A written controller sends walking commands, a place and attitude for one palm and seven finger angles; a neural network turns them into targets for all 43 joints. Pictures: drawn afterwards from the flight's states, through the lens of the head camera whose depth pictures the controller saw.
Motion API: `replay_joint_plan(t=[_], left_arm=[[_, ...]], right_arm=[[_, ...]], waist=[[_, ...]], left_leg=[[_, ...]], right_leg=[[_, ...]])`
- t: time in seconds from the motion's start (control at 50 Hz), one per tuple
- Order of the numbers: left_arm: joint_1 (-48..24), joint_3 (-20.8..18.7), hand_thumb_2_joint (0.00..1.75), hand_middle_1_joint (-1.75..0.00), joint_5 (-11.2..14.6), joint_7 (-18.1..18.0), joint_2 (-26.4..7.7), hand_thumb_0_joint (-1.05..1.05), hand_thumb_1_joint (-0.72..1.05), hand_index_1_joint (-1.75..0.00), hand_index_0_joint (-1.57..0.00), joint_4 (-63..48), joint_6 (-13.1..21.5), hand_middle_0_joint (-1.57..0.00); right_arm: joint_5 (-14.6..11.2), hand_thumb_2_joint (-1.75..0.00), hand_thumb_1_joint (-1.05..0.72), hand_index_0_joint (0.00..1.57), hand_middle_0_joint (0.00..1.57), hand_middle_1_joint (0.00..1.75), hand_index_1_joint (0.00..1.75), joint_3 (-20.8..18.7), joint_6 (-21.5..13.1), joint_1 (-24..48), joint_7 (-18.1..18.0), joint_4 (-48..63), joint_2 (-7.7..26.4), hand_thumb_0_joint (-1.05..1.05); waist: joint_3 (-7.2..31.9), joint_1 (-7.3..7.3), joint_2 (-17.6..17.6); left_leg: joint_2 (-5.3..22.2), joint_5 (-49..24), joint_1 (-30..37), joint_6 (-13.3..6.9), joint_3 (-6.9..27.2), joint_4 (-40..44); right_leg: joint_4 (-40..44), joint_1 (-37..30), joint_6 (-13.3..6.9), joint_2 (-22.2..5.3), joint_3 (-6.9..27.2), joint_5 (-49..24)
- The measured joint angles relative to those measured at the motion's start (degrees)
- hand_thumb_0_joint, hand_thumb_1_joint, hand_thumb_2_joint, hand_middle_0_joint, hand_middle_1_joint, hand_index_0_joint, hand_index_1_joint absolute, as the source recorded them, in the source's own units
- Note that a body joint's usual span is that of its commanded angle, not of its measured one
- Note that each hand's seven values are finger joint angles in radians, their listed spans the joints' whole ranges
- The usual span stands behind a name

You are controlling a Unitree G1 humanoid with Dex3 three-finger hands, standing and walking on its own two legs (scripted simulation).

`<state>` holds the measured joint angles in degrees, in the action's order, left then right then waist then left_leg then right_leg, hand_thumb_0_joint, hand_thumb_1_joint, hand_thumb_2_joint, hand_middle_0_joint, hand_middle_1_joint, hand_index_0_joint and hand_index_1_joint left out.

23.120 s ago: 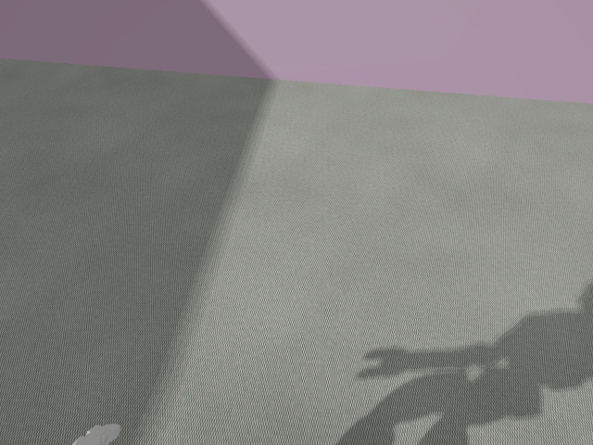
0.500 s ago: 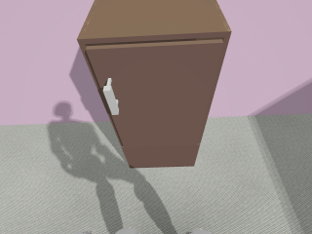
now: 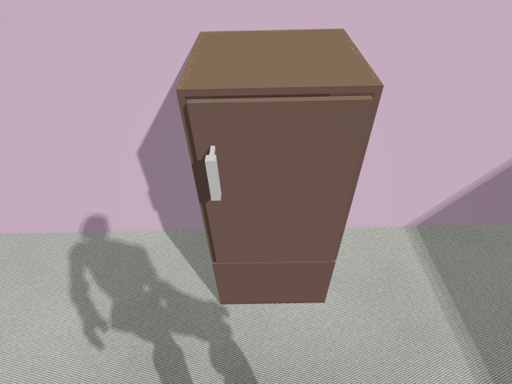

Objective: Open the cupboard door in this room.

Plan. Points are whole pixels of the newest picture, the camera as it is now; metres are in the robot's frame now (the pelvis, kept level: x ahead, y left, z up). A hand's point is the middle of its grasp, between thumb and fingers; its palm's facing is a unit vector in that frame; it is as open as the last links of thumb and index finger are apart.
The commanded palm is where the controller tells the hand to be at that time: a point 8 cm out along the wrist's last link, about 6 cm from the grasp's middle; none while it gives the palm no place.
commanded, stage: come to a stop and stand still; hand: left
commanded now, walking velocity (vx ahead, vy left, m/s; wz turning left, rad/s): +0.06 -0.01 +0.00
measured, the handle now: (214, 173) +0.58 +0.15 +0.00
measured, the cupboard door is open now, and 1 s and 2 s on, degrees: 0 0 0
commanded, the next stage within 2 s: look again from close up in 0.30 s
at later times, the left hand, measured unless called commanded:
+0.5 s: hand out of the picture +0.00 +0.18 -0.16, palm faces +0.04 -0.98 -0.19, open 7.3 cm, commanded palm none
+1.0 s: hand out of the picture -0.02 +0.16 -0.16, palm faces +0.06 -0.98 -0.17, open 7.4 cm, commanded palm none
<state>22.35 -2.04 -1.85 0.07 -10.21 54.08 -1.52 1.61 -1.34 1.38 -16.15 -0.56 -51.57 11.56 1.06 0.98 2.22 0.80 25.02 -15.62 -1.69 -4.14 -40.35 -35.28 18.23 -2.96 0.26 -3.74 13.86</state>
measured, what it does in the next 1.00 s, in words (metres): stands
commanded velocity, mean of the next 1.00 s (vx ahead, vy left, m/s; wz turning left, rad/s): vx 0.00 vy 0.00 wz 0.00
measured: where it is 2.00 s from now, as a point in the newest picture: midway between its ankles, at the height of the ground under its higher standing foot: outside the picture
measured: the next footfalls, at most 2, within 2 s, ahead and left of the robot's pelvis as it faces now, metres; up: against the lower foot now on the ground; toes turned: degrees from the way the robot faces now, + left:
left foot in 1.64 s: +0.12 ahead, +0.05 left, +0.00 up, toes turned +5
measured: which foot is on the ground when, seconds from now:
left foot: down 0.00-1.00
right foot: down 0.00-1.00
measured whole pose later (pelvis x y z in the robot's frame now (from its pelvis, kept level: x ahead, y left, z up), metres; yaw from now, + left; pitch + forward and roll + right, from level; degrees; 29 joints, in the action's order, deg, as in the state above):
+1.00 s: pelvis -0.01 +0.00 +0.02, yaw +1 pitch -2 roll +0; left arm 18.8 0.5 -0.6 -1.8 -7.5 61.7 0.5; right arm 0.5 0.2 -1.0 -17.8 -1.3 -62.9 8.6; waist -1.1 -0.2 -0.2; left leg -0.1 12.0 -10.6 -0.9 -3.1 -24.2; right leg -24.5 12.8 -1.4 0.5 -1.5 10.1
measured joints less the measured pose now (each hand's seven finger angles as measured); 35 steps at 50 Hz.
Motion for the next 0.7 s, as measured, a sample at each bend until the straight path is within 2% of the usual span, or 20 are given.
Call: replay_joint_plan(t=[0.06, 0.08, 0.14, 0.16, 0.2, 0.26, 0.32, 0.4, 0.5, 0.7], left_arm=[[1.1, -0.1, 0.9, -0.3, 0.2, -0.7, 0.6, 0.01, 0.9, -0.29, -0.2, 0.3, 0.3, -0.19], [1.2, -0.1, 0.9, -0.3, 0.2, -0.9, 0.7, 0.01, 0.9, -0.29, -0.2, 0.5, 0.1, -0.2], [0.8, -0.1, 0.9, -0.3, 0.4, -1.1, 0.9, 0.01, 0.9, -0.29, -0.2, 1.3, -0.4, -0.2], [0.4, -0.1, 0.9, -0.3, 0.6, -1.0, 0.9, 0.01, 0.9, -0.29, -0.2, 1.8, -0.6, -0.2], [-0.3, 0.0, 0.9, -0.3, 0.5, -0.7, 1.2, 0.01, 0.9, -0.29, -0.2, 2.4, -1.0, -0.2], [-1.3, 0.2, 0.9, -0.3, 0.3, -0.3, 1.8, 0.01, 0.9, -0.29, -0.2, 2.5, -0.6, -0.2], [-2.5, 0.4, 0.9, -0.3, 0.4, -0.9, 1.6, 0.01, 0.92, -0.29, -0.2, 3.0, 0.8, -0.2], [-3.9, 1.1, 0.9, -0.3, 0.8, -1.1, 1.5, 0.02, 0.93, -0.29, -0.2, 4.5, 1.5, -0.2], [-4.6, 1.6, 0.9, -0.3, 1.1, -1.5, 1.4, 0.02, 0.93, -0.29, -0.2, 5.4, 1.7, -0.2], [-4.4, 2.0, 0.9, -0.3, 1.2, -1.9, 1.9, 0.02, 0.93, -0.29, -0.2, 6.3, 1.9, -0.2]], right_arm=[[-0.4, -0.89, -0.91, 0.2, 0.2, 0.3, 0.3, -0.1, 0.0, -0.8, 0.2, -0.8, -0.2, 0.0], [-0.5, -0.89, -0.91, 0.2, 0.2, 0.3, 0.3, -0.1, -0.1, -1.2, 0.2, -1.0, -0.4, 0.0], [-0.5, -0.89, -0.91, 0.2, 0.2, 0.3, 0.3, 0.0, -1.1, -2.7, 0.0, -1.8, -1.0, 0.0], [-0.3, -0.89, -0.91, 0.2, 0.2, 0.3, 0.3, 0.1, -1.3, -3.2, -0.2, -2.4, -1.3, 0.0], [-0.1, -0.89, -0.91, 0.2, 0.2, 0.3, 0.3, 0.1, -1.3, -4.6, -0.5, -3.4, -1.7, 0.0], [-0.2, -0.89, -0.91, 0.2, 0.2, 0.3, 0.3, 0.2, -1.1, -6.2, -0.9, -5.2, -2.1, 0.0], [-0.5, -0.89, -0.91, 0.2, 0.2, 0.3, 0.3, 0.7, -1.5, -6.6, -1.0, -6.9, -2.8, 0.0], [-0.8, -0.89, -0.91, 0.2, 0.2, 0.3, 0.3, 1.1, -2.0, -5.6, -0.8, -8.5, -3.3, 0.01], [-0.9, -0.89, -0.91, 0.2, 0.2, 0.3, 0.3, 1.5, -2.4, -4.3, -0.6, -9.4, -3.9, 0.01], [-1.0, -0.89, -0.92, 0.2, 0.2, 0.3, 0.3, 1.5, -2.4, -1.8, -0.6, -10.1, -3.3, 0.01]], waist=[[-0.1, 0.27, -0.7], [-0.1, 0.18, -1.1], [-0.2, -0.56, -2.2], [-0.4, -0.84, -2.8], [-0.3, -1.26, -3.2], [-0.1, -1.68, -2.9], [-0.6, -1.41, -3.8], [-1.7, -1.89, -2.5], [-1.7, -2.08, -2.1], [-1.6, -1.51, -1.7]], left_leg=[[-0.6, 1.3, -2.5, -0.1, 1.0, -5.3], [-0.6, 0.8, -2.2, 0.0, 0.9, -3.9], [-0.8, -4.9, 1.3, 0.3, 0.4, 7.1], [-1.1, -8.3, 1.5, 0.0, 0.3, 8.2], [-1.4, -9.9, 1.7, -0.7, 0.0, 9.2], [-1.7, -10.6, 2.3, -1.1, 0.2, 11.3], [-2.4, -10.7, 2.0, -0.9, -0.2, 11.4], [-1.6, -11.3, 2.7, -0.3, 0.2, 12.3], [-1.3, -11.9, 3.3, 0.0, 0.5, 13.3], [-1.1, -12.6, 4.2, 0.5, 0.7, 14.7]], right_leg=[[3.2, -0.3, -0.5, 0.0, -0.3, -1.8], [4.0, -0.3, -0.5, -0.1, -0.3, -2.5], [3.8, 0.7, 0.3, -0.3, -0.4, -2.6], [2.8, 1.2, 0.7, -0.5, -0.1, -1.0], [0.6, 1.9, 1.0, -0.4, 0.8, 2.8], [-0.7, 1.3, 1.2, -0.6, 1.9, 3.1], [5.7, -2.1, 1.6, -1.3, 3.4, -1.4], [7.1, -3.0, 2.6, -0.6, 3.1, -2.6], [8.1, -3.7, 2.2, -0.3, 2.8, -2.9], [9.4, -4.5, 1.9, 0.0, 2.6, -3.4]])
